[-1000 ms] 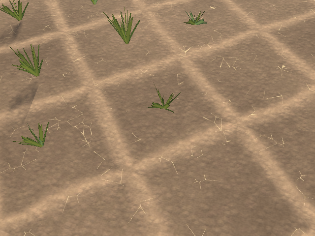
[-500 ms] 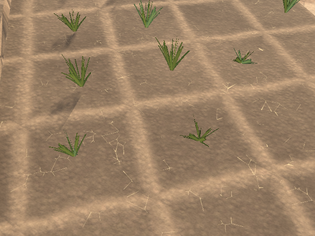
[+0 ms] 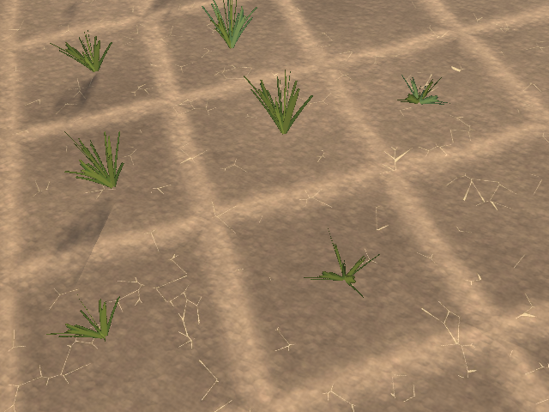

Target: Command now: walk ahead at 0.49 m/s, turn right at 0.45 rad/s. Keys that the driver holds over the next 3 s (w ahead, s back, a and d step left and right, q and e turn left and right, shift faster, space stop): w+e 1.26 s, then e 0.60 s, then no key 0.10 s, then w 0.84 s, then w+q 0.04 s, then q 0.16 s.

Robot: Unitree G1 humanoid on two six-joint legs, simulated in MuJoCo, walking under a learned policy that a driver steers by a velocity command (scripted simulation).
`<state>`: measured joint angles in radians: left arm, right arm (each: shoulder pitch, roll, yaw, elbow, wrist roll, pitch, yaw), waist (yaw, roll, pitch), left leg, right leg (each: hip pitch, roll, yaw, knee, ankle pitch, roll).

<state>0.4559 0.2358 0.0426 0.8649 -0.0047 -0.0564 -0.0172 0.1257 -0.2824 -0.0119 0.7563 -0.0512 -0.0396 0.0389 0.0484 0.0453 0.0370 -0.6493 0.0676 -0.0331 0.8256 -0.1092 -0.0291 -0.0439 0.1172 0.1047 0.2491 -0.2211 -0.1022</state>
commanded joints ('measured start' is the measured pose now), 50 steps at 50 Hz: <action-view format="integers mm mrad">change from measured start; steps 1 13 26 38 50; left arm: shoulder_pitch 51 -32 -365 -68 -77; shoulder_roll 173 161 78 338 193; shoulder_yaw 44 37 9 95 58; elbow -36 -86 -208 -178 -114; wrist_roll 2 23 37 34 6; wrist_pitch -9 19 55 45 4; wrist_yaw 13 11 -59 -9 7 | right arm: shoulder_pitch -155 115 210 257 3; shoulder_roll -46 -95 -91 -91 -63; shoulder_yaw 0 -38 -49 -49 -38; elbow -109 -68 40 -35 -96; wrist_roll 9 17 33 32 3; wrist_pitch -16 -27 -70 -27 20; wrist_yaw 4 -52 -37 -38 -20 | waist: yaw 18 -80 -69 48 -25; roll -118 -14 30 -258 -90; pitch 18 -117 26 -366 -3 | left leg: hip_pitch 1 678 563 -29 -30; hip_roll -52 292 151 -83 37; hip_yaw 49 -485 119 136 27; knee -123 -557 -681 593 82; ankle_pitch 89 -297 213 -439 -19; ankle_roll -12 224 176 8 -33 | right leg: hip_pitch -22 -569 -626 387 -94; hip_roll -217 -108 -184 -480 -217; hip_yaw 171 -2 -109 665 192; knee -23 982 615 70 -45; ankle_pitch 476 -167 200 -80 313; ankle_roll -98 26 73 -301 -157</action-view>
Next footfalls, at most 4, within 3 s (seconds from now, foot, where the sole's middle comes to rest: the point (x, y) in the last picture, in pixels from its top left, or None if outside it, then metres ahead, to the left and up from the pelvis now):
0.18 left None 0.29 0.11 -0.78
0.72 right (390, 405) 0.49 -0.18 -0.78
1.24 left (395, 276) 0.84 -0.22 -0.78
1.72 right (484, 311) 0.74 -0.44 -0.78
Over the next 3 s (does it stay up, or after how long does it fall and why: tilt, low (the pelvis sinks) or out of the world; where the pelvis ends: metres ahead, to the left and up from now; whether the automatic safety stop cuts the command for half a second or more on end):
stays up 0.84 -0.66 0.00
